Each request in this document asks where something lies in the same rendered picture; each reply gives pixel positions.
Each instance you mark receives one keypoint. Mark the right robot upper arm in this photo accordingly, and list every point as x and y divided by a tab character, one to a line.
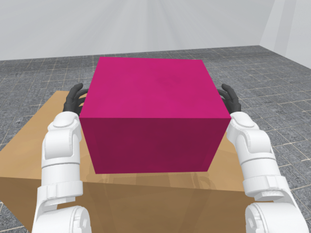
273	217

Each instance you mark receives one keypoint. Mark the robot left forearm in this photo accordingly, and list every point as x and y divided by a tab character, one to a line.
60	182

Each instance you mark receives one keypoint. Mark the left robot hand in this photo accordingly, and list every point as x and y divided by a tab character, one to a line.
73	102

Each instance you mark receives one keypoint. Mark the left robot upper arm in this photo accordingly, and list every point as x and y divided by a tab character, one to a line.
73	219

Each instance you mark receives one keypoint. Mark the robot right forearm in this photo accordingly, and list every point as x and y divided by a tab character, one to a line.
262	178

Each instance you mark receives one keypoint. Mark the carton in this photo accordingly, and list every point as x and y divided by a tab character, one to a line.
151	115

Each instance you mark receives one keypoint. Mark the right robot hand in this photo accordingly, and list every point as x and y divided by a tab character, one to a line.
231	100

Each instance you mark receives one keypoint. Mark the pedestal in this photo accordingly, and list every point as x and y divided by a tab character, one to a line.
167	202

